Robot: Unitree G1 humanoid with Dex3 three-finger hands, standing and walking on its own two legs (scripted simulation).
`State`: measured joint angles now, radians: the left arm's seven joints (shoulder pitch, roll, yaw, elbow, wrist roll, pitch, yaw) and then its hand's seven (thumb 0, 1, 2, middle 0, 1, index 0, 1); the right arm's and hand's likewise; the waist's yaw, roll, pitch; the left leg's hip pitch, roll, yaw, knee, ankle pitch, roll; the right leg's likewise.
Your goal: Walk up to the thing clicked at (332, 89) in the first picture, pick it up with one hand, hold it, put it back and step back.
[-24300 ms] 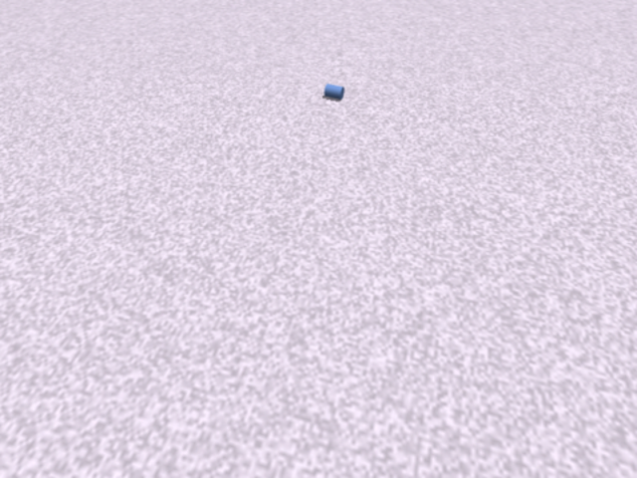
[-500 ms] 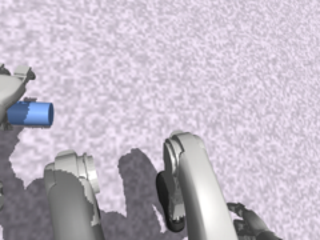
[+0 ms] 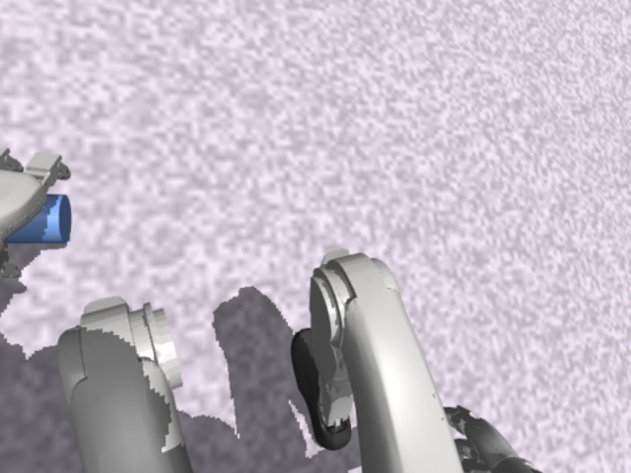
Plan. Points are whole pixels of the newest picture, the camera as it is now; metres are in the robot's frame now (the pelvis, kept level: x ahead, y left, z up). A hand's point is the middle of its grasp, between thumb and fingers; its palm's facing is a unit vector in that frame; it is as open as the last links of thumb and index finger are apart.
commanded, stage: approach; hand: left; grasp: from above
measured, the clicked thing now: (23, 218) +0.47 +0.30 -0.27
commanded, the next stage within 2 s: close in in 0.36 s
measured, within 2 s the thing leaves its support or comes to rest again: neither
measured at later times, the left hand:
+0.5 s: hand out of the picture +0.44 +0.30 -0.15, palm faces -0.53 -0.02 -0.85, open 14.0 cm
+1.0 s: hand (22, 232) +0.43 +0.28 -0.21, palm faces -0.45 +0.03 -0.89, open 14.6 cm
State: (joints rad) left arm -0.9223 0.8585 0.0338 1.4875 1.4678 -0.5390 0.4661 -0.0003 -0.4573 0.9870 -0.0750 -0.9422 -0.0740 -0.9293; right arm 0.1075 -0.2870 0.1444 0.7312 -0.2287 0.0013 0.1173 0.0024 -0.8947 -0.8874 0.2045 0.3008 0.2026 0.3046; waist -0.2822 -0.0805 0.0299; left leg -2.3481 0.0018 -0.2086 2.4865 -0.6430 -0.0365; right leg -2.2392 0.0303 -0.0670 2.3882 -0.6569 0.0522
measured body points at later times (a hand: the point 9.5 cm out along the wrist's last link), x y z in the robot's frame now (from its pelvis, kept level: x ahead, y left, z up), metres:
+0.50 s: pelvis +0.01 +0.00 +0.01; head +0.25 +0.07 +0.39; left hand +0.47 +0.30 -0.10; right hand +0.09 -0.28 -0.09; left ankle +0.08 +0.14 -0.27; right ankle +0.11 -0.13 -0.27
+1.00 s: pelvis +0.01 +0.00 -0.01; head +0.24 +0.10 +0.36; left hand +0.45 +0.28 -0.16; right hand +0.07 -0.27 -0.10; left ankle +0.08 +0.14 -0.27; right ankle +0.11 -0.13 -0.27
